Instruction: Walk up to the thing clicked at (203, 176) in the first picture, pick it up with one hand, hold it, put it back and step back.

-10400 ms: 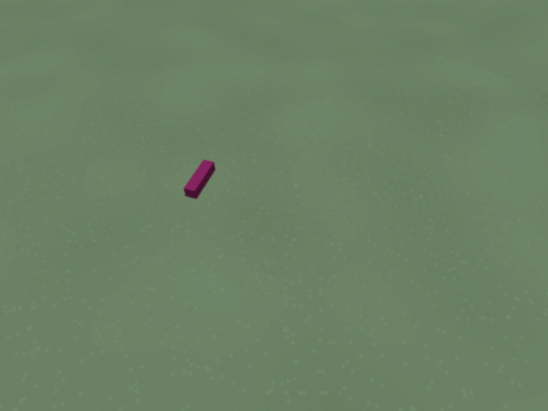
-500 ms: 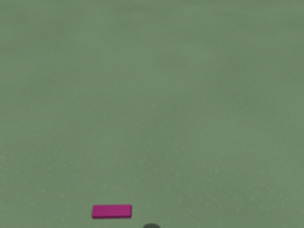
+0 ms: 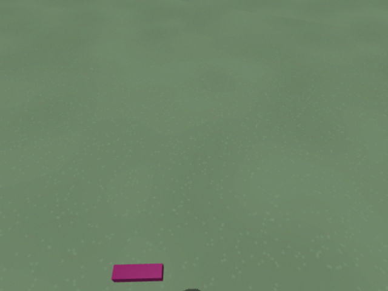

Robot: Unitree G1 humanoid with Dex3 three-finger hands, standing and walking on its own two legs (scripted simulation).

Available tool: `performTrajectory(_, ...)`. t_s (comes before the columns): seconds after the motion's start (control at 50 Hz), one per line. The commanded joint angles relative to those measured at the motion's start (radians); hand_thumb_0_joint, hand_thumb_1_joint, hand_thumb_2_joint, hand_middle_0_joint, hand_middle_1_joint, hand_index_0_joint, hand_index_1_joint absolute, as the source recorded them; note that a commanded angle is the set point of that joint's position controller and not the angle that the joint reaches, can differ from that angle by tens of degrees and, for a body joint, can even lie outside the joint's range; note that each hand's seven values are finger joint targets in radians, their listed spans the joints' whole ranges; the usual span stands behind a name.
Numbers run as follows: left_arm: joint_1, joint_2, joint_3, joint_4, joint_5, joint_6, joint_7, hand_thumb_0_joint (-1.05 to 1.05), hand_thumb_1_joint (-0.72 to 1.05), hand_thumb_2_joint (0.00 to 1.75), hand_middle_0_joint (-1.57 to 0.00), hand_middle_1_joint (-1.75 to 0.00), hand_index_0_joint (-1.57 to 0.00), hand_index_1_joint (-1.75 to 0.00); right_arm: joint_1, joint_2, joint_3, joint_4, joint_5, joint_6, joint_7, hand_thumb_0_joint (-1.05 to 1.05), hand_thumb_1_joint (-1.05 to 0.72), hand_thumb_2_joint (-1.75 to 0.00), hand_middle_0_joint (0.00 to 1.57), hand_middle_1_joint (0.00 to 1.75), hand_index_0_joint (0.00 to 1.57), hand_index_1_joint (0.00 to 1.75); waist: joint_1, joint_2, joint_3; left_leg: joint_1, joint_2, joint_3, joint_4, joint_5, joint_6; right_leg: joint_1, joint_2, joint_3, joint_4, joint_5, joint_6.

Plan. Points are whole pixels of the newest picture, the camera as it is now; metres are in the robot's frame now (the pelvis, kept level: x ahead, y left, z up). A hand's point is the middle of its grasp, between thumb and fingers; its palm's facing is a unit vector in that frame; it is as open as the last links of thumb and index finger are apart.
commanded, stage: walk up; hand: left
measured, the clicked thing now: (138, 272) +0.36 +0.27 -0.75
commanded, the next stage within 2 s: stand in 0.32 s
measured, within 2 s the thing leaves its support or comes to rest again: neither
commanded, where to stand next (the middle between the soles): +0.02 -0.02 m, yaw +0 degrees
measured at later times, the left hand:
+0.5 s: hand out of the picture +0.08 +0.25 -0.15, palm faces -0.01 -0.94 -0.34, open 7.4 cm
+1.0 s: hand out of the picture +0.07 +0.27 -0.16, palm faces -0.03 -0.94 -0.34, open 7.4 cm
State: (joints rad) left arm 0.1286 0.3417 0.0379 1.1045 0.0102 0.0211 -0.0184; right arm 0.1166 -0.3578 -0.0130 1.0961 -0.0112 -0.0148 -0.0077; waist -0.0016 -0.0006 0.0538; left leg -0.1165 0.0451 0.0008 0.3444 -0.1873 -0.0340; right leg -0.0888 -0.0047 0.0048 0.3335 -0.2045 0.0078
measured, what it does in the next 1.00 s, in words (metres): stands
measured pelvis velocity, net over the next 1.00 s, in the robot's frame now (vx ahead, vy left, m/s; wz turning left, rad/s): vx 0.00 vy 0.01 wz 0.00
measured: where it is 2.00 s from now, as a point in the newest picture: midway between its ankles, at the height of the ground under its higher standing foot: outside the picture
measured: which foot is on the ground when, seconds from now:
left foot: down 0.00-1.00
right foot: down 0.00-1.00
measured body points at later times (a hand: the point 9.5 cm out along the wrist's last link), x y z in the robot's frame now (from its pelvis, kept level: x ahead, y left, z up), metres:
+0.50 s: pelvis +0.00 +0.00 +0.00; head +0.02 +0.00 +0.45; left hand +0.08 +0.30 -0.13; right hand +0.07 -0.30 -0.13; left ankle +0.00 +0.14 -0.75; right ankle -0.01 -0.13 -0.75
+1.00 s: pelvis +0.00 +0.01 +0.00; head +0.02 +0.01 +0.45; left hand +0.07 +0.32 -0.13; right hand +0.08 -0.29 -0.13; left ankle +0.00 +0.14 -0.75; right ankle -0.01 -0.12 -0.75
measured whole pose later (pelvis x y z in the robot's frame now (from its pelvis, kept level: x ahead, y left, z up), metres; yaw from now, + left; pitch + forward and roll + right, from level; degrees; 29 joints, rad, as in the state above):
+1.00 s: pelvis +0.00 +0.01 +0.00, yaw +0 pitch -2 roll +0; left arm 0.13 0.35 0.01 1.11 0.01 -0.01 0.00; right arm 0.11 -0.35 0.00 1.12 -0.01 -0.01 0.01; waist 0.00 0.00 0.06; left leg -0.11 0.02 0.01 0.33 -0.19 -0.02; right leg -0.08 -0.03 0.02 0.31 -0.20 0.03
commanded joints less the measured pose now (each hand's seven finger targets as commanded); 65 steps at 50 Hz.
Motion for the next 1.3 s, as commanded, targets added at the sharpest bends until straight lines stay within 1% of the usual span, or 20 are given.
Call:
performTrajectory(0.0, -0.024, 0.224, 0.043, -0.062, 0.005, -0.018, 0.013, 0.0, 0.9, 0.9, -0.2, -0.3, -0.2, -0.3, -0.034, -0.22, -0.048, -0.058, 0.001, -0.023, -0.015, 0.0, -0.9, -0.9, 0.2, 0.3, 0.2, 0.3, 0.003, -0.007, -0.076, 0.034, 0.089, -0.058, -0.042, 0.149, 0.061, -0.016, -0.106, 0.077, -0.05, 0.165, -0.042)
performTrajectory(0.12, -0.035, 0.224, 0.045, -0.071, 0.006, -0.017, 0.011, 0.0, 0.9, 0.9, -0.2, -0.3, -0.2, -0.3, -0.022, -0.218, -0.045, -0.06, 0.002, -0.024, -0.016, 0.0, -0.9, -0.9, 0.2, 0.3, 0.2, 0.3, 0.001, -0.014, -0.076, 0.027, 0.088, -0.053, -0.041, 0.149, 0.061, -0.01, -0.106, 0.083, -0.044, 0.17, -0.044)
performTrajectory(0.18, -0.025, 0.218, 0.045, -0.069, 0.002, -0.017, 0.011, 0.0, 0.9, 0.9, -0.2, -0.3, -0.2, -0.3, -0.029, -0.214, -0.043, -0.063, 0.002, -0.025, -0.016, 0.0, -0.9, -0.9, 0.2, 0.3, 0.2, 0.3, 0.007, -0.003, -0.081, 0.035, 0.088, -0.053, -0.041, 0.16, 0.058, -0.018, -0.102, 0.082, -0.044, 0.168, -0.042)
performTrajectory(0.22, -0.04, 0.22, 0.047, -0.076, 0.006, -0.016, 0.011, 0.0, 0.9, 0.9, -0.2, -0.3, -0.2, -0.3, -0.015, -0.213, -0.043, -0.061, 0.002, -0.024, -0.017, 0.0, -0.9, -0.9, 0.2, 0.3, 0.2, 0.3, 0.0, -0.019, -0.082, 0.026, 0.087, -0.049, -0.035, 0.156, 0.058, -0.011, -0.106, 0.085, -0.045, 0.166, -0.045)
performTrajectory(0.28, -0.027, 0.217, 0.045, -0.075, 0.002, -0.017, 0.012, 0.0, 0.9, 0.9, -0.2, -0.3, -0.2, -0.3, -0.023, -0.214, -0.042, -0.065, 0.002, -0.024, -0.016, 0.0, -0.9, -0.9, 0.2, 0.3, 0.2, 0.3, 0.005, -0.016, -0.077, 0.034, 0.087, -0.047, -0.031, 0.165, 0.058, -0.019, -0.103, 0.084, -0.048, 0.179, -0.043)
performTrajectory(0.3, -0.033, 0.213, 0.031, -0.07, 0.002, -0.031, 0.018, 0.0, 0.9, 0.9, -0.2, -0.3, -0.2, -0.3, -0.034, -0.2, -0.035, -0.057, -0.001, -0.016, -0.012, 0.0, -0.9, -0.9, 0.2, 0.3, 0.2, 0.3, 0.007, 0.018, -0.073, 0.027, 0.086, -0.05, -0.02, 0.153, 0.051, -0.007, -0.129, 0.101, -0.072, 0.19, -0.035)
performTrajectory(0.32, -0.037, 0.221, 0.032, -0.069, 0.002, -0.037, 0.02, 0.0, 0.9, 0.9, -0.2, -0.3, -0.2, -0.3, -0.03, -0.19, -0.031, -0.058, -0.001, -0.014, -0.01, 0.0, -0.9, -0.9, 0.2, 0.3, 0.2, 0.3, 0.0, 0.006, -0.067, 0.027, 0.086, -0.053, -0.028, 0.15, 0.048, -0.011, -0.129, 0.102, -0.071, 0.198, -0.033)
performTrajectory(0.36, -0.042, 0.229, 0.03, -0.062, 0.002, -0.043, 0.023, 0.0, 0.9, 0.9, -0.2, -0.3, -0.2, -0.3, -0.024, -0.193, -0.028, -0.054, 0.002, -0.01, -0.005, 0.0, -0.9, -0.9, 0.2, 0.3, 0.2, 0.3, -0.002, -0.007, -0.051, 0.022, 0.086, -0.062, -0.042, 0.117, 0.046, -0.02, -0.125, 0.097, -0.079, 0.157, -0.029)
performTrajectory(0.4, -0.041, 0.229, 0.026, -0.06, 0.002, -0.045, 0.023, 0.0, 0.9, 0.9, -0.2, -0.3, -0.2, -0.3, -0.021, -0.202, -0.029, -0.049, 0.002, -0.011, -0.002, 0.0, -0.9, -0.9, 0.2, 0.3, 0.2, 0.3, -0.002, -0.019, -0.061, 0.041, 0.089, -0.063, -0.043, 0.134, 0.046, -0.023, -0.123, 0.094, -0.078, 0.164, -0.029)
performTrajectory(0.42, -0.043, 0.227, 0.024, -0.064, 0.001, -0.047, 0.023, 0.0, 0.9, 0.9, -0.2, -0.3, -0.2, -0.3, -0.026, -0.205, -0.03, -0.051, 0.001, -0.012, -0.001, 0.0, -0.9, -0.9, 0.2, 0.3, 0.2, 0.3, -0.001, -0.011, -0.077, 0.046, 0.092, -0.062, -0.036, 0.162, 0.046, -0.008, -0.125, 0.089, -0.073, 0.194, -0.029)
performTrajectory(0.54, -0.037, 0.223, 0.016, -0.059, 0.0, -0.05, 0.026, 0.0, 0.9, 0.9, -0.2, -0.3, -0.2, -0.3, -0.026, -0.209, -0.029, -0.042, 0.002, -0.014, -0.002, 0.0, -0.9, -0.9, 0.2, 0.3, 0.2, 0.3, 0.002, -0.004, -0.088, 0.056, 0.096, -0.062, -0.042, 0.192, 0.048, 0.005, -0.125, 0.083, -0.063, 0.228, -0.026)
performTrajectory(0.7, -0.028, 0.222, 0.01, -0.049, 0.001, -0.046, 0.026, 0.0, 0.9, 0.9, -0.2, -0.3, -0.2, -0.3, -0.03, -0.206, -0.028, -0.038, 0.0, -0.014, 0.001, 0.0, -0.9, -0.9, 0.2, 0.3, 0.2, 0.3, 0.005, 0.002, -0.059, 0.036, 0.093, -0.071, -0.066, 0.134, 0.05, -0.018, -0.118, 0.074, -0.068, 0.138, -0.019)
performTrajectory(0.72, -0.037, 0.226, 0.012, -0.05, 0.001, -0.046, 0.027, 0.0, 0.9, 0.9, -0.2, -0.3, -0.2, -0.3, -0.027, -0.203, -0.03, -0.039, -0.001, -0.014, 0.0, 0.0, -0.9, -0.9, 0.2, 0.3, 0.2, 0.3, 0.0, -0.004, -0.064, 0.037, 0.095, -0.071, -0.066, 0.142, 0.051, -0.015, -0.122, 0.078, -0.064, 0.141, -0.023)
performTrajectory(0.84, -0.027, 0.22, 0.006, -0.053, 0.0, -0.049, 0.026, 0.0, 0.9, 0.9, -0.2, -0.3, -0.2, -0.3, -0.031, -0.21, -0.033, -0.035, 0.001, -0.017, 0.0, 0.0, -0.9, -0.9, 0.2, 0.3, 0.2, 0.3, 0.004, 0.005, -0.085, 0.055, 0.094, -0.07, -0.051, 0.206, 0.052, -0.007, -0.124, 0.076, -0.061, 0.199, -0.019)
performTrajectory(0.9, -0.024, 0.224, 0.005, -0.052, 0.001, -0.048, 0.028, 0.0, 0.9, 0.9, -0.2, -0.3, -0.2, -0.3, -0.035, -0.205, -0.034, -0.034, 0.002, -0.014, 0.001, 0.0, -0.9, -0.9, 0.2, 0.3, 0.2, 0.3, 0.001, -0.005, -0.074, 0.055, 0.094, -0.073, -0.054, 0.179, 0.051, -0.026, -0.121, 0.073, -0.065, 0.165, -0.019)
performTrajectory(0.98, -0.028, 0.226, 0.005, -0.057, 0.001, -0.049, 0.03, 0.0, 0.9, 0.9, -0.2, -0.3, -0.2, -0.3, -0.034, -0.206, -0.036, -0.035, 0.0, -0.013, 0.0, 0.0, -0.9, -0.9, 0.2, 0.3, 0.2, 0.3, -0.003, 0.001, -0.087, 0.049, 0.093, -0.068, -0.05, 0.203, 0.053, -0.007, -0.126, 0.074, -0.057, 0.201, -0.02)
performTrajectory(1.06, -0.017, 0.224, 0.005, -0.054, 0.002, -0.047, 0.03, 0.0, 0.9, 0.9, -0.2, -0.3, -0.2, -0.3, -0.037, -0.205, -0.035, -0.035, -0.001, -0.014, 0.0, 0.0, -0.9, -0.9, 0.2, 0.3, 0.2, 0.3, 0.002, 0.011, -0.086, 0.044, 0.094, -0.068, -0.054, 0.197, 0.054, -0.001, -0.126, 0.07, -0.05, 0.194, -0.02)
performTrajectory(1.12, -0.012, 0.225, 0.003, -0.05, 0.001, -0.046, 0.03, 0.0, 0.9, 0.9, -0.2, -0.3, -0.2, -0.3, -0.044, -0.209, -0.036, -0.033, 0.003, -0.012, 0.001, 0.0, -0.9, -0.9, 0.2, 0.3, 0.2, 0.3, 0.004, 0.003, -0.067, 0.046, 0.091, -0.075, -0.06, 0.169, 0.056, -0.022, -0.122, 0.07, -0.064, 0.152, -0.018)
performTrajectory(1.24, -0.012, 0.221, 0.002, -0.055, 0.003, -0.048, 0.03, 0.0, 0.9, 0.9, -0.2, -0.3, -0.2, -0.3, -0.041, -0.208, -0.037, -0.035, 0.001, -0.013, 0.002, 0.0, -0.9, -0.9, 0.2, 0.3, 0.2, 0.3, 0.001, 0.004, -0.072, 0.044, 0.089, -0.071, -0.053, 0.172, 0.056, -0.018, -0.125, 0.071, -0.064, 0.167, -0.02)
performTrajectory(1.28, -0.015, 0.226, 0.004, -0.055, 0.002, -0.047, 0.029, 0.0, 0.9, 0.9, -0.2, -0.3, -0.2, -0.3, -0.034, -0.207, -0.035, -0.033, 0.001, -0.014, 0.002, 0.0, -0.9, -0.9, 0.2, 0.3, 0.2, 0.3, 0.0, 0.008, -0.059, 0.029, 0.086, -0.072, -0.062, 0.152, 0.055, -0.017, -0.125, 0.073, -0.062, 0.156, -0.02)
